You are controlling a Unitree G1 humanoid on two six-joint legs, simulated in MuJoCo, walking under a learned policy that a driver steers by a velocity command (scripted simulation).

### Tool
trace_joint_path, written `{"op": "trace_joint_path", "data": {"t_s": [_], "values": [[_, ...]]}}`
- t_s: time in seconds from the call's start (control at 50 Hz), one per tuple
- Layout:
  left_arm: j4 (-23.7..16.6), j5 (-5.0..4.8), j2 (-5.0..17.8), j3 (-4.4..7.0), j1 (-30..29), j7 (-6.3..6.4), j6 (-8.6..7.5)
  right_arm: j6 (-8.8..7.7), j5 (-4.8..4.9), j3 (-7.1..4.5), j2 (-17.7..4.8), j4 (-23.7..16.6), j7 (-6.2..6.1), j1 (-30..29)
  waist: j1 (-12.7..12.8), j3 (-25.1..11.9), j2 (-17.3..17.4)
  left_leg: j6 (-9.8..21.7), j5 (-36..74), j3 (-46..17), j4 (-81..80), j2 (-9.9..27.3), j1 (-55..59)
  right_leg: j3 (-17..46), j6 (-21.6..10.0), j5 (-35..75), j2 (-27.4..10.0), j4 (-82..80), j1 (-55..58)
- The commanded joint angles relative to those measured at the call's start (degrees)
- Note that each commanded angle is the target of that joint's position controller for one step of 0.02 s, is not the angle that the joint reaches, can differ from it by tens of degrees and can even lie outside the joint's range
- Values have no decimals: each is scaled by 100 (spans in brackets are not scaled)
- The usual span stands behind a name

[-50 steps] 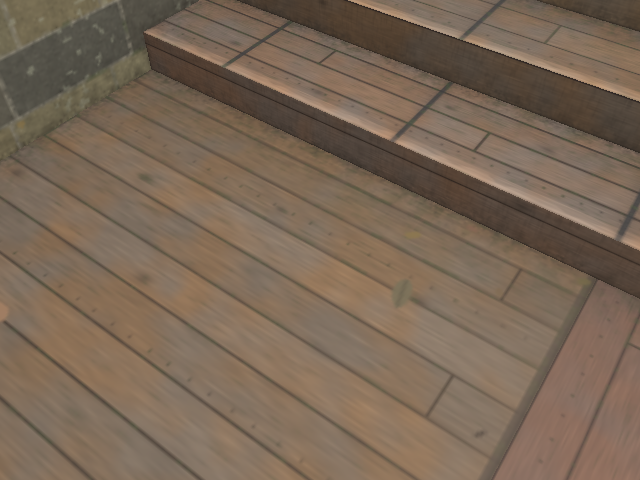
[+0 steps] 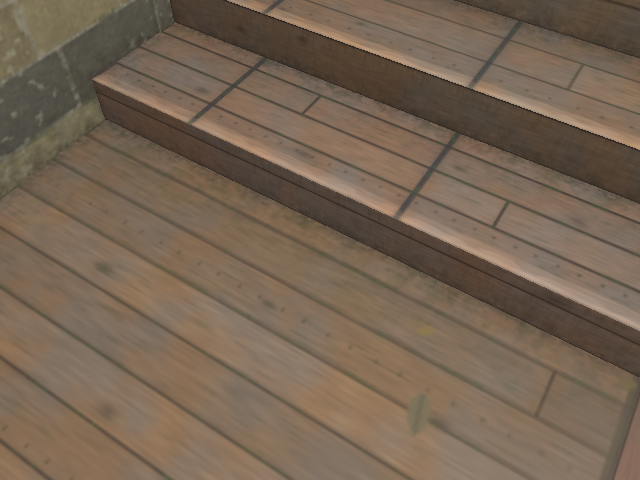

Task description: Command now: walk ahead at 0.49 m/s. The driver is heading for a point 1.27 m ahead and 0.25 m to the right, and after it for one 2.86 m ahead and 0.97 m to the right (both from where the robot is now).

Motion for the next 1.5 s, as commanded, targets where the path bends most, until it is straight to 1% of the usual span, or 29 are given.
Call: {"op": "trace_joint_path", "data": {"t_s": [0.02,0.08,0.12,0.14,0.16,0.18,0.22,0.26,0.34,0.4,0.5,0.56,0.6,0.62,0.66,0.7,0.74,0.96,1.0,1.06,1.14,1.18,1.22,1.24,1.26,1.28,1.3,1.34,1.5], "values": [[-478,-29,248,11,-686,16,-76,-54,-28,-111,-741,-66,-68,386,47,475,491,578,3120,-714,-197,1706,-134,-168,-130,42,197,-475,97],[-435,-29,372,80,-373,88,-139,-33,-75,-137,-852,0,-122,275,286,257,560,481,4844,-561,578,1789,270,-297,-402,-648,510,-797,819],[39,-6,580,219,1067,188,-220,12,-63,-163,-965,25,-125,164,870,-486,519,329,5508,-353,2268,1597,59,-398,-646,-703,822,-1279,2533],[285,142,870,326,2043,254,-284,4,5,-125,-863,-70,-117,118,1226,-1034,382,221,4125,-273,3691,1405,-1020,379,-897,-687,66,-1291,4020],[331,284,1475,470,2632,282,-292,18,274,-6,-242,-201,-67,734,1040,-1954,-775,-100,245,120,6215,438,-3024,3104,-1778,9,-1940,-1428,5796],[334,17,1322,450,2333,226,-210,50,184,-159,-694,-97,-96,675,914,-2062,-288,-105,-1427,-579,7001,122,-3517,4029,-2029,1149,-2124,-2011,5466],[240,-109,674,252,1277,186,-265,51,7,-170,-608,-328,-106,-204,497,-626,95,-129,-695,-753,6540,652,-3586,2182,-1580,2321,-1585,-2199,3802],[372,-122,257,119,1154,232,-315,192,-138,-189,-454,-288,-73,-213,185,-264,41,-218,-541,-707,5890,844,-3063,1202,-1129,2787,-1037,-2438,2887],[580,-47,471,60,1379,249,-409,425,-132,-177,-254,-250,-26,-188,-90,-405,-130,-344,-161,-503,5057,706,-2660,523,-1014,3863,-771,-2460,2498],[657,-29,479,-18,1419,261,-355,475,-85,-125,-284,-364,-67,-738,-20,-368,-373,-358,278,-327,3907,723,-2549,181,-830,3693,-525,-2412,2463],[886,-9,480,-79,1855,307,-222,511,-21,-57,-374,-371,-150,-1284,263,-365,-423,-321,412,-251,2937,701,-2179,383,-843,2603,-690,-2251,2667],[908,-47,407,-122,1713,370,-129,460,-42,-14,-313,-247,-188,-1214,167,-150,-244,-226,537,-252,1776,692,-1588,635,-706,1224,-717,-1965,2489],[936,-28,295,-142,2027,407,-101,344,-112,-59,-701,-128,-235,-884,268,-271,403,-152,2411,-1078,1160,1477,-667,561,-284,-410,-301,-1520,2096],[1073,-121,-86,-200,2700,401,-64,332,-55,-45,-845,-125,-238,-1053,681,-262,1007,288,3454,-1537,1241,1988,-688,287,-127,-1730,175,-1537,1972],[1214,-108,81,-176,2480,457,76,359,-1,57,-380,-112,-174,-1326,531,-12,895,287,2391,-1476,1013,1741,-1558,323,-1,-1676,225,-1828,2693],[1171,-84,241,-126,2113,436,115,385,12,58,-339,-75,-192,-1352,427,71,671,10,1846,-1136,970,1323,-1648,445,-15,-1094,91,-1937,2878],[1208,-84,112,-165,2074,425,113,394,62,47,-354,35,-228,-1215,396,11,487,-58,1817,-996,998,1190,-1436,496,-15,-875,-21,-2019,2880],[1443,-93,9,-228,1994,504,170,445,30,74,-337,325,-233,-1035,328,120,138,-70,1608,-989,861,1154,-1298,509,41,-970,-107,-2178,2925],[1492,-67,44,-206,2128,489,173,483,30,33,-420,382,-217,-920,325,92,190,19,30,-971,820,980,-1358,385,-43,-2015,64,-2061,2847],[1335,-3,61,-178,2095,425,170,560,13,-97,-622,347,-155,-707,246,697,347,383,-2534,-1516,547,1165,-1874,325,-265,-3519,267,-1562,2042],[1060,70,-48,-183,1864,307,9,534,-19,-231,-784,427,-103,-189,91,604,760,977,-3059,-3030,-295,2127,-1532,-12,-296,-2662,470,-454,1553],[1047,29,-47,-156,2084,251,-71,505,8,-265,-839,277,-86,-600,366,458,627,898,-2765,-2803,-318,2066,-2051,92,-380,-2537,406,-612,2208],[1264,-12,-154,-146,2805,256,-120,487,98,-273,-777,32,-60,-1326,831,505,455,539,-2517,-1974,155,1539,-3127,108,-462,-2303,482,-1588,3550],[1397,13,21,-95,3305,307,-148,435,112,-240,-613,-162,-36,-1711,1034,511,-38,301,-2113,-1336,1024,1089,-3947,765,-544,-2601,69,-2187,4354],[1484,-20,496,40,3810,374,-178,357,135,-142,-266,-439,4,-2114,1225,518,-1145,-16,-1418,-300,2647,306,-4746,2587,-852,-4013,-1007,-3279,4716],[1480,-20,671,112,3707,399,-145,310,-75,-162,-463,-553,25,-2240,1102,952,-1035,-43,-1130,-86,3497,422,-5192,3261,-1064,-4001,-1674,-3601,4523],[1385,-5,526,86,3412,410,-140,277,-164,-199,-576,-520,69,-2164,852,1009,-434,-36,-834,-316,3928,649,-5176,3079,-1086,-3697,-1624,-3559,4236],[1227,-30,415,55,3033,405,-216,233,-127,-205,-503,-401,169,-1864,511,839,-135,-100,-298,-394,4246,811,-4952,2381,-901,-2679,-1284,-3599,4150],[1252,-20,341,-46,3165,353,-403,339,-44,-109,-338,-1027,227,-3228,563,741,-498,-247,899,175,3050,674,-4132,736,-714,789,-619,-3317,3574]]}}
